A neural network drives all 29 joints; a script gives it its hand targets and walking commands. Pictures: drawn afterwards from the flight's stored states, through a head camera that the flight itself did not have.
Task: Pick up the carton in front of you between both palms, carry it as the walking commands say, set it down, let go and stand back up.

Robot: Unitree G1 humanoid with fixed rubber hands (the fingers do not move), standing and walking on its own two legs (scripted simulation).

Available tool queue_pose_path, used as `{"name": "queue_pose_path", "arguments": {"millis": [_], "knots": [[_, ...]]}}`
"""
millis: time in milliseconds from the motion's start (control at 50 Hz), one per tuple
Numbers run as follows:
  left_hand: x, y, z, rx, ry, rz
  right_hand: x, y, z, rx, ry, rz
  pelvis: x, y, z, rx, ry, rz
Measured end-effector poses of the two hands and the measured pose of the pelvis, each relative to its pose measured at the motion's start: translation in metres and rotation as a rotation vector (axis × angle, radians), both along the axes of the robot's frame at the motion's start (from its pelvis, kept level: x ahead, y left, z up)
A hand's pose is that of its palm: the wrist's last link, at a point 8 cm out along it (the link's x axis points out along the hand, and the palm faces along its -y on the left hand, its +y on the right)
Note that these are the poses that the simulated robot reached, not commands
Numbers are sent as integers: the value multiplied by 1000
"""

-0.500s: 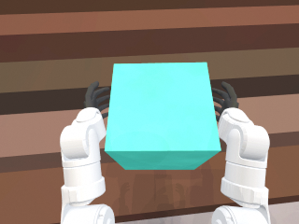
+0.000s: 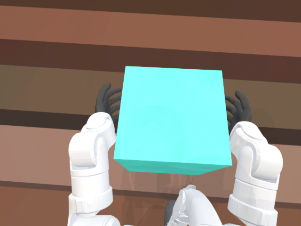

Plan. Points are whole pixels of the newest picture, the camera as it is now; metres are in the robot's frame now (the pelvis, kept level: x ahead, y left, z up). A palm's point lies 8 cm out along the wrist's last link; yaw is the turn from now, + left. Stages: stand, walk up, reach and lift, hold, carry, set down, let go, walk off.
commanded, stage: carry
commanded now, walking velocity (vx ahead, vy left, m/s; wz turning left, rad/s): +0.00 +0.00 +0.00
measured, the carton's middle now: (167, 129) +0.35 +0.03 +0.03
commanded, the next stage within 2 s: none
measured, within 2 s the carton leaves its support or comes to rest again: neither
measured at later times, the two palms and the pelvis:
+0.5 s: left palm out of the picture +0.48 +0.11 +0.31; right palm out of the picture +0.47 -0.20 +0.31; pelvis +0.14 -0.02 +0.12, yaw -1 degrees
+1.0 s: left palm (119, 36) +0.44 +0.16 +0.23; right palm (275, 53) +0.45 -0.15 +0.23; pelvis +0.12 +0.00 +0.12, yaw +0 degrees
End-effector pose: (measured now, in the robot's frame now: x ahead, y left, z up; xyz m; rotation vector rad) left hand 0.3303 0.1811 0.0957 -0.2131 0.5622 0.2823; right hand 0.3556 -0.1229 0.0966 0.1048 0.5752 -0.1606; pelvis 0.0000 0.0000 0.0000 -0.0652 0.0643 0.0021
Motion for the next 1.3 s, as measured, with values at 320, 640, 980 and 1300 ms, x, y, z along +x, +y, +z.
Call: {"name": "queue_pose_path", "arguments": {"millis": [320, 640, 980, 1300], "knots": [[120, -46, 204, 87, -127, -59, 106, -48, 185, 12, -123, -45, 118, -23, 127, 105, 3, 8], [137, -50, 178, 25, 29, -60, 112, -53, 177, 24, 26, -87, 128, -17, 121, 69, -27, -19], [114, -24, 129, 10, 66, -61, 93, -25, 128, 27, 67, -75, 124, 3, 122, 68, -32, -1], [139, -14, 157, 69, -40, -58, 115, -21, 155, -2, -45, -87, 147, 12, 116, 82, -13, -9]]}}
